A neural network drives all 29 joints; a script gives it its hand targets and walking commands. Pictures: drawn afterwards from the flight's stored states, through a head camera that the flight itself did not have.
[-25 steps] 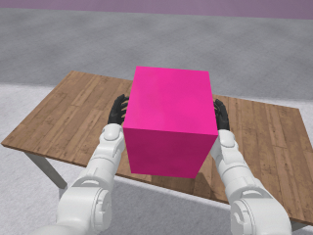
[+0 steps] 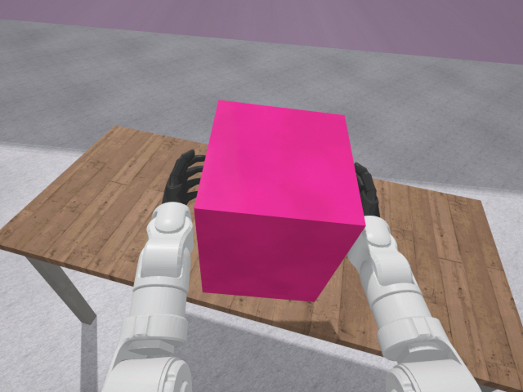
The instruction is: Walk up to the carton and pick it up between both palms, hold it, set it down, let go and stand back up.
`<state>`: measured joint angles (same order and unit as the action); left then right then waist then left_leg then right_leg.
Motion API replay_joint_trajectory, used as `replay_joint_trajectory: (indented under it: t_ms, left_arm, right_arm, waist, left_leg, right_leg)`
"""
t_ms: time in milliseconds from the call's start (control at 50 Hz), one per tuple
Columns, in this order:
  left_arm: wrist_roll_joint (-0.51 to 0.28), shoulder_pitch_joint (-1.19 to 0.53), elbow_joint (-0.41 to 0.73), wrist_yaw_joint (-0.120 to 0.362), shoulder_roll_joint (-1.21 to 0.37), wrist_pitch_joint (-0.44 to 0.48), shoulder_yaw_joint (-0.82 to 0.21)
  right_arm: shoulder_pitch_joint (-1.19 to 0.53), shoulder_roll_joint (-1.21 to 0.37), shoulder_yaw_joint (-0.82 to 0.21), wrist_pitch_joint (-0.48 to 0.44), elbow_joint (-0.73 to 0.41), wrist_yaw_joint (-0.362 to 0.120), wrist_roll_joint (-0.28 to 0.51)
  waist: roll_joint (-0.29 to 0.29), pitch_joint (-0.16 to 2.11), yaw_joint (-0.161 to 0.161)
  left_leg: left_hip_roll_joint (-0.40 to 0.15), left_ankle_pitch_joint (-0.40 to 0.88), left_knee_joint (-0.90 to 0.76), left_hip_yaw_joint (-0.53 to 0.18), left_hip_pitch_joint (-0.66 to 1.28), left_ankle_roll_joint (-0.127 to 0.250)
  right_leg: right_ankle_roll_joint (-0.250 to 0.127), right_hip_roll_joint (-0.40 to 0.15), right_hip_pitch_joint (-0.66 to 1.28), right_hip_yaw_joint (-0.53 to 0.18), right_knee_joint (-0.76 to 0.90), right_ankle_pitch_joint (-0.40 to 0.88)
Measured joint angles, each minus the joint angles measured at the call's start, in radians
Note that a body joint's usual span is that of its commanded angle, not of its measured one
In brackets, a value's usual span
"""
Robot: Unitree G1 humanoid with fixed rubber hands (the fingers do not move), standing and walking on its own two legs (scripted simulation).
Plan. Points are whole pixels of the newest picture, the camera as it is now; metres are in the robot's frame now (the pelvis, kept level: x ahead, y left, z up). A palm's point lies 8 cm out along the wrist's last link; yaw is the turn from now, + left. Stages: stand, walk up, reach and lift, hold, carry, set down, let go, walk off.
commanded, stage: reach and lift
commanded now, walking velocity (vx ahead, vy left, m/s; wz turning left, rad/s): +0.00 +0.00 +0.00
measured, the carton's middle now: (270, 208) +0.38 -0.01 +0.09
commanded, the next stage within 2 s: hold in 1.48 s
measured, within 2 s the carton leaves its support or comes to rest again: neither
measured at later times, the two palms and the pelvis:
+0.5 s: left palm (171, 189) +0.36 +0.15 +0.15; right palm (362, 208) +0.35 -0.14 +0.13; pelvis -0.01 +0.01 +0.00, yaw -1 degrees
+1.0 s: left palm (167, 189) +0.35 +0.15 +0.15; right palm (363, 204) +0.35 -0.14 +0.14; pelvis +0.00 +0.00 +0.00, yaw +0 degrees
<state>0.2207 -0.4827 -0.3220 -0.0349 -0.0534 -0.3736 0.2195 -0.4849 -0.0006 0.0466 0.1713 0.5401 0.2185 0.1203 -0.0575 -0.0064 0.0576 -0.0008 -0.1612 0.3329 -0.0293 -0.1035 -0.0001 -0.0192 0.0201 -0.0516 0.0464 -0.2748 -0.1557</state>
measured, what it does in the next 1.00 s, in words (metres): stands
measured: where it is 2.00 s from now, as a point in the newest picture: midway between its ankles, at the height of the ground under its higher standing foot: outside the picture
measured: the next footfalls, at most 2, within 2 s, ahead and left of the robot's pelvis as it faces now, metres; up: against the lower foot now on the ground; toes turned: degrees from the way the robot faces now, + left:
none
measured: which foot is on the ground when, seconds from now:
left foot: down 0.00-1.00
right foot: down 0.00-1.00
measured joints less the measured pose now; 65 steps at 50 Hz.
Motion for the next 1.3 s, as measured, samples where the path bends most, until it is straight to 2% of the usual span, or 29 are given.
replay_joint_trajectory:
  t_ms: [100, 320, 460, 600, 780, 1020, 1300]
  left_arm:
    - [0.033, -0.028, 0.030, 0.016, -0.012, -0.060, 0.011]
    - [0.067, -0.049, 0.067, 0.035, -0.017, -0.117, 0.033]
    - [0.075, -0.067, 0.086, 0.027, -0.008, -0.147, 0.023]
    - [0.092, -0.056, 0.135, 0.033, -0.016, -0.181, 0.023]
    - [0.083, 0.027, 0.253, 0.036, -0.025, -0.217, 0.011]
    - [0.088, -0.037, 0.206, 0.049, -0.017, -0.235, 0.036]
    - [0.110, -0.058, 0.206, 0.067, -0.012, -0.265, 0.054]
  right_arm:
    - [-0.003, -0.009, 0.023, 0.021, -0.009, -0.008, -0.016]
    - [-0.034, -0.018, 0.036, 0.048, -0.011, -0.023, -0.036]
    - [-0.056, -0.024, 0.049, 0.048, -0.004, -0.026, -0.040]
    - [-0.056, -0.005, 0.019, 0.069, -0.031, -0.019, -0.012]
    - [-0.011, 0.013, -0.050, 0.086, -0.108, 0.006, 0.037]
    - [-0.054, -0.005, -0.009, 0.104, -0.079, -0.001, 0.004]
    - [-0.084, -0.006, -0.015, 0.114, -0.054, 0.000, 0.011]
  waist:
    - [-0.001, -0.017, -0.007]
    - [-0.007, -0.034, -0.010]
    - [-0.011, -0.033, -0.004]
    - [-0.005, -0.049, 0.005]
    - [0.002, -0.055, 0.014]
    - [0.001, -0.053, 0.007]
    - [-0.009, -0.049, 0.005]
  left_leg:
    - [0.001, 0.010, -0.008, 0.006, 0.008, 0.002]
    - [0.002, 0.017, -0.014, 0.018, 0.027, 0.007]
    - [0.004, 0.010, -0.005, 0.017, 0.020, 0.009]
    - [0.003, -0.004, -0.001, 0.018, 0.044, 0.011]
    - [0.001, -0.021, 0.012, 0.013, 0.064, 0.008]
    - [0.001, -0.001, -0.002, 0.009, 0.054, 0.004]
    - [-0.002, 0.005, -0.007, 0.015, 0.068, 0.002]
  right_leg:
    - [0.001, -0.001, 0.002, -0.006, 0.000, 0.008]
    - [0.006, -0.003, 0.016, -0.017, 0.003, 0.018]
    - [0.008, -0.005, 0.013, -0.015, 0.000, 0.013]
    - [0.011, -0.005, 0.043, -0.015, 0.011, 0.008]
    - [0.009, -0.002, 0.069, -0.010, 0.008, -0.006]
    - [0.002, -0.002, 0.049, -0.003, -0.002, 0.000]
    - [0.000, 0.000, 0.058, -0.006, -0.004, 0.005]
